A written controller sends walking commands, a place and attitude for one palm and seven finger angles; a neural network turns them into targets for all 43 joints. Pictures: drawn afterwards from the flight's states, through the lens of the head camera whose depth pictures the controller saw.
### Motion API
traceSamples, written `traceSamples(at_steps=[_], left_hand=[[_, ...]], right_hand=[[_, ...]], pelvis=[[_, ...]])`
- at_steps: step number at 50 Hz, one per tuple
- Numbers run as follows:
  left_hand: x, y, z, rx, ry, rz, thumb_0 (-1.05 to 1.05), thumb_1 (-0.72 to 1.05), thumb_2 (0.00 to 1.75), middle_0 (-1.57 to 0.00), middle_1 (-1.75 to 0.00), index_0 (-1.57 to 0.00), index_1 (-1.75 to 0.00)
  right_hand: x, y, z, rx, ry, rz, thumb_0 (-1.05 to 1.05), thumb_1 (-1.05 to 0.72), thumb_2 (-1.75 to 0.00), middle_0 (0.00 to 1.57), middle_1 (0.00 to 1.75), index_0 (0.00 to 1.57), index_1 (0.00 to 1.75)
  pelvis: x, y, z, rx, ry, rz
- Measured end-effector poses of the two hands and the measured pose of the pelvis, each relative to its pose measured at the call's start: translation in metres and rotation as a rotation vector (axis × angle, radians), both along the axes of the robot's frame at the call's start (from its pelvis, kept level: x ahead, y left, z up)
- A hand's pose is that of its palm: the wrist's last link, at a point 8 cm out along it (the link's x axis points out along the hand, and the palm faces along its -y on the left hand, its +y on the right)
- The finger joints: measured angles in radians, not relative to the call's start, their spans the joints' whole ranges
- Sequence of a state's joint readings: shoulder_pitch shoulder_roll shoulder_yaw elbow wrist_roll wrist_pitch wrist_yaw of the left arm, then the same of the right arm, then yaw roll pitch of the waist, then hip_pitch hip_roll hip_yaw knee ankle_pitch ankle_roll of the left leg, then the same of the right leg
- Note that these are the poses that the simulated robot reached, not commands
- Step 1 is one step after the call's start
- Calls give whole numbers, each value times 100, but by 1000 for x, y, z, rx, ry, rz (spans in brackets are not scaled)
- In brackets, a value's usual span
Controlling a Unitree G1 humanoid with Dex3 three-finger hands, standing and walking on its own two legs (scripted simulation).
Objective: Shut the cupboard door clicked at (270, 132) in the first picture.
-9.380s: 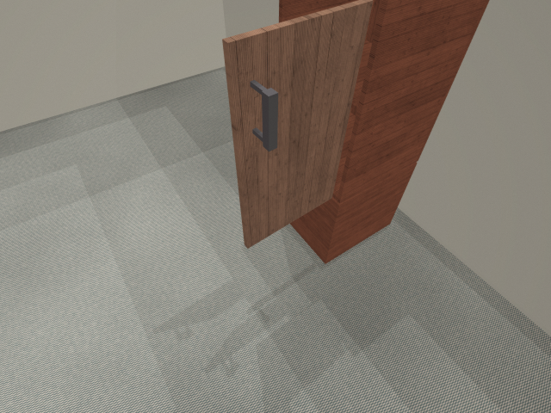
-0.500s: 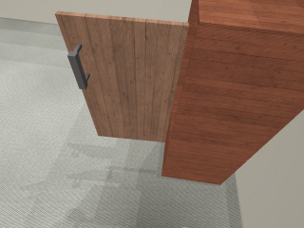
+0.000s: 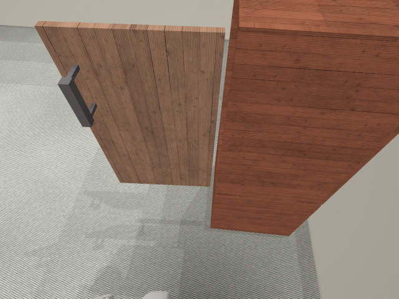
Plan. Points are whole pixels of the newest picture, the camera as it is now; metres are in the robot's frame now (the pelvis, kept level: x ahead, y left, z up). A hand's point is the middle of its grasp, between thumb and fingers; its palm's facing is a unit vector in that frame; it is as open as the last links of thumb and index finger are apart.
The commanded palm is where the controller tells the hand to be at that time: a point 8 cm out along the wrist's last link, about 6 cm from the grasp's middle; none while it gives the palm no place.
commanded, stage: come to a stop and stand still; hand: left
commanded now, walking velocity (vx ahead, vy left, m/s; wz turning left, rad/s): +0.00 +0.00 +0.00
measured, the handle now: (81, 97) +0.48 +0.29 +0.11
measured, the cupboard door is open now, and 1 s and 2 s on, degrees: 93 93 93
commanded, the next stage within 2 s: look again from close up in 0.60 s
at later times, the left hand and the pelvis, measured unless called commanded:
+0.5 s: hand out of the picture -0.01 +0.28 -0.18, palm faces +0.00 -0.97 -0.24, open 7.4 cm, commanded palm none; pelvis -0.04 +0.08 -0.01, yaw -2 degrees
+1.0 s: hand out of the picture +0.00 +0.23 -0.17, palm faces -0.05 -0.98 -0.21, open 7.4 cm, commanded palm none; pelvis -0.03 +0.05 +0.00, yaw -3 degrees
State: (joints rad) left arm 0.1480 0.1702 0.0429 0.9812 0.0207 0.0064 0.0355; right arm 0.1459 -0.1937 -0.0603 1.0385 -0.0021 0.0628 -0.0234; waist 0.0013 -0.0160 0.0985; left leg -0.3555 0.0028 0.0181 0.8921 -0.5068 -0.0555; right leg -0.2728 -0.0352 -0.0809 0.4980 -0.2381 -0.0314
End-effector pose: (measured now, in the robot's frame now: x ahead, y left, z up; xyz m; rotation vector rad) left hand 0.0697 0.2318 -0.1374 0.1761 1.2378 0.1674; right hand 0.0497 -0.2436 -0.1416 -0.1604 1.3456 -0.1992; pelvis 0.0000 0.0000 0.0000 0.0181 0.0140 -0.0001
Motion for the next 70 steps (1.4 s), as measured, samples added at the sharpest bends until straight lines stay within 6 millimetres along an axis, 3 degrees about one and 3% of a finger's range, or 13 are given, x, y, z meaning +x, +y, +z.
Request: traceSamples(at_steps=[3,10,19,26,33,40,52,61,70], left_hand=[[-14,6,-7,-14,13,-12,0,91,90,-21,-30,-20,-30],[-38,41,-21,-22,-11,-10,1,91,90,-21,-30,-20,-30],[-64,82,-14,1,-19,-21,1,91,90,-20,-30,-20,-30],[-92,93,-9,15,50,-23,1,91,90,-20,-30,-20,-30],[-109,87,-7,12,115,-21,1,91,90,-20,-30,-20,-30],[-104,71,-7,3,126,-31,1,91,90,-20,-30,-20,-30],[-69,45,-4,-9,64,-71,0,91,90,-20,-30,-20,-30],[-52,40,-2,-2,38,-78,0,91,90,-20,-30,-20,-30],[-52,44,-3,3,54,-53,0,91,90,-20,-30,-20,-30]], right_hand=[[6,9,3,-11,-59,27,1,-91,-90,20,30,19,30],[12,41,11,-42,-229,33,1,-91,-90,20,30,19,30],[-15,83,12,-3,-237,37,1,-91,-90,21,30,20,30],[-47,81,9,-7,-166,5,0,-92,-90,21,30,20,30],[-76,70,6,-17,-70,-21,1,-91,-90,21,30,20,30],[-89,59,4,-13,-20,-37,1,-91,-90,20,30,20,30],[-78,49,1,12,-29,-41,1,-91,-90,20,30,20,30],[-74,43,2,17,-15,-36,0,-91,-90,20,30,20,30],[-73,41,2,8,25,-24,0,-91,-90,20,30,19,30]], pelvis=[[-6,9,-4,-5,-7,3],[-18,41,-16,-30,-45,-15],[-34,68,-12,-43,-64,-33],[-38,76,-8,-32,-65,-42],[-37,74,-4,-22,-63,-43],[-35,63,-2,-17,-63,-43],[-33,46,-1,-17,-56,-50],[-29,39,1,-18,-49,-48],[-20,39,0,-25,-40,-39]])
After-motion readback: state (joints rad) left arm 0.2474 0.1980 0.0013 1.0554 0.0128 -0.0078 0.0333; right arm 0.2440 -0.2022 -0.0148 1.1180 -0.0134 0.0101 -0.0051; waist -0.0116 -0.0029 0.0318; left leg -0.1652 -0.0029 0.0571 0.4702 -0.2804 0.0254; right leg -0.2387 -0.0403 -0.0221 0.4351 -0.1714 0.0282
